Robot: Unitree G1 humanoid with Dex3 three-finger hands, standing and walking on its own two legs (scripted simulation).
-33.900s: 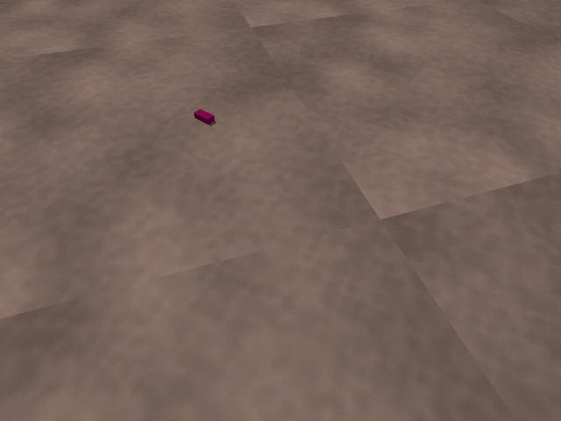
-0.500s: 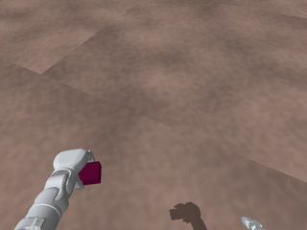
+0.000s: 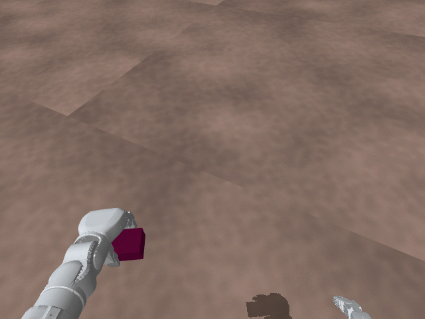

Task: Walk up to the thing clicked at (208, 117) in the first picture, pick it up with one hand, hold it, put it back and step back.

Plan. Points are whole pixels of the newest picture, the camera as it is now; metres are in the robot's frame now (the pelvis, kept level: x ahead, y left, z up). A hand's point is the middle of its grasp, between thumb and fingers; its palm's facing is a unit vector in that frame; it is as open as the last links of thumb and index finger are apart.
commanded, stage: hold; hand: left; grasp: from above
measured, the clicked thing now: (114, 245) +0.31 +0.23 -0.08
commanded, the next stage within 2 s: crouch in 1.20 s
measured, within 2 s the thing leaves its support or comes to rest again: neither
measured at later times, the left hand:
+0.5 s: hand (112, 247) +0.29 +0.21 -0.03, palm faces -0.45 -0.06 -0.89, open 8.4 cm
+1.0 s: hand (112, 240) +0.30 +0.21 -0.03, palm faces -0.45 -0.06 -0.89, open 8.4 cm
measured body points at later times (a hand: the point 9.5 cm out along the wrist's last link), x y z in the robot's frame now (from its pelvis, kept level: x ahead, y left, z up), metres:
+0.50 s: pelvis +0.00 -0.01 +0.01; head +0.01 -0.03 +0.46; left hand +0.30 +0.21 +0.02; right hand +0.13 -0.26 -0.11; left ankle +0.01 +0.10 -0.73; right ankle +0.00 -0.12 -0.73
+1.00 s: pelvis +0.01 -0.01 +0.01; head +0.02 -0.03 +0.46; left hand +0.32 +0.21 +0.02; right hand +0.15 -0.26 -0.11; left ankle +0.01 +0.10 -0.73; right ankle +0.00 -0.12 -0.73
